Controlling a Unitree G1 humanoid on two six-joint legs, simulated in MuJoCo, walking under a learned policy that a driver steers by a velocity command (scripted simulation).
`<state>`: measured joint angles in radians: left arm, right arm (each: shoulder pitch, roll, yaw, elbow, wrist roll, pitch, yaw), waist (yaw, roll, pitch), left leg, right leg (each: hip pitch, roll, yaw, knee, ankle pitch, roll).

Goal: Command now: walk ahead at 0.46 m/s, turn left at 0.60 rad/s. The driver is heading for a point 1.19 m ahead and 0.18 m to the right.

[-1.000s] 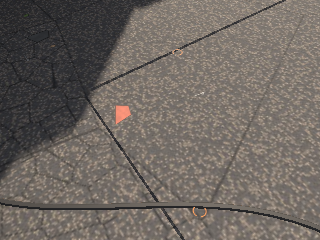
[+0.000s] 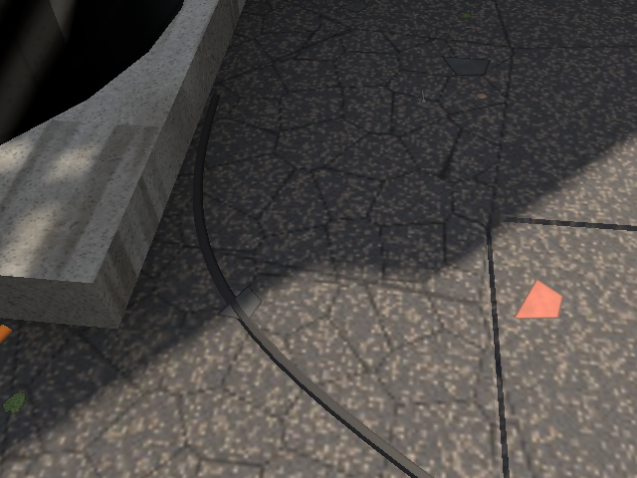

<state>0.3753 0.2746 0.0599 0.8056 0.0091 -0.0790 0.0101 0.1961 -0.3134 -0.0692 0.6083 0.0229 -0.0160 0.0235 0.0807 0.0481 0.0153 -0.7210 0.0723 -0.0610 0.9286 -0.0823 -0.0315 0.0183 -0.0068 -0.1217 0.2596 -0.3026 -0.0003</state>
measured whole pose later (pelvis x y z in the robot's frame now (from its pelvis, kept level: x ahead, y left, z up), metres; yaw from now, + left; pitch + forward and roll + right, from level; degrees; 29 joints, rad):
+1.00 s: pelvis +0.59 +0.03 +0.00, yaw -14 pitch +2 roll +0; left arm 0.32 0.30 0.05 0.68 -0.02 -0.04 0.00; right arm 0.10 -0.30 -0.03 0.67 -0.02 -0.09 0.00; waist 0.05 0.02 0.05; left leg -0.66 0.09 -0.11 0.81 -0.13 -0.08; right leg -0.19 0.12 0.11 0.36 -0.19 -0.10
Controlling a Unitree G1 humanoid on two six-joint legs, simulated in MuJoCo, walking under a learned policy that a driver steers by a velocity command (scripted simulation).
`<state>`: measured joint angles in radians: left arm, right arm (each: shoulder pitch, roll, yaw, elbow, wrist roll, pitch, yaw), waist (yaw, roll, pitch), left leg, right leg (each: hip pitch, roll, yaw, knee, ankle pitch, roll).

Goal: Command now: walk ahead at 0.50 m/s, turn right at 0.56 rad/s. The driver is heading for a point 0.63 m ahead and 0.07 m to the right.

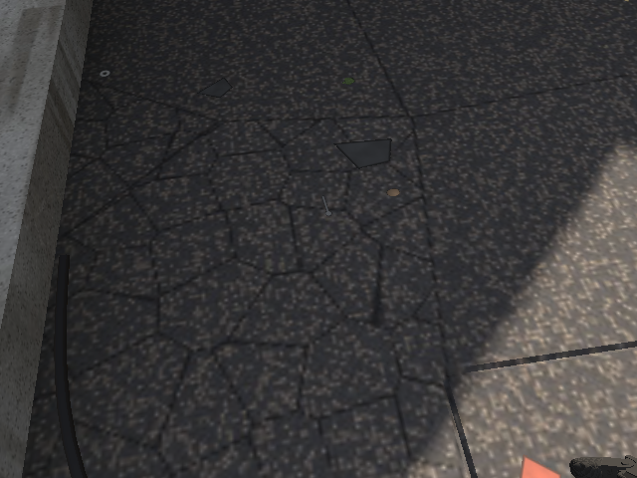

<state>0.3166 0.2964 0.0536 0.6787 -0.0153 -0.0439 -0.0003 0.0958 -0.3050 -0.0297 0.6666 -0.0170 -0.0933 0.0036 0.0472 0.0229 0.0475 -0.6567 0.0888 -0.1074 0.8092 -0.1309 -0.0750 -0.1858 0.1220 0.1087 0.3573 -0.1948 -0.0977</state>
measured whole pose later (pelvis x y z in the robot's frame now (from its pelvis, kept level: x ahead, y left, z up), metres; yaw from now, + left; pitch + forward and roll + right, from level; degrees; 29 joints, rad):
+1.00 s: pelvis +0.49 -0.10 +0.00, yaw -31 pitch +1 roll +0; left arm 0.23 0.27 0.05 0.70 0.01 -0.03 0.00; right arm 0.11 -0.31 -0.04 0.75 -0.01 -0.06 -0.01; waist 0.03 0.04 0.07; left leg -0.63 0.09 -0.05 0.82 -0.14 -0.07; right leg -0.20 0.09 0.02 0.35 -0.17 -0.08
